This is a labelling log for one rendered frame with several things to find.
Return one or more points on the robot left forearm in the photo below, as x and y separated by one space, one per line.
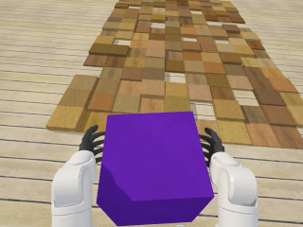
71 191

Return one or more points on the carton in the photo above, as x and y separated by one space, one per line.
153 169

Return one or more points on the left robot hand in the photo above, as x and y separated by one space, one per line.
88 144

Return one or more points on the robot right forearm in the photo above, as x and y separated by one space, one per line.
237 191

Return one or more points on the right robot hand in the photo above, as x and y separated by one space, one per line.
215 144

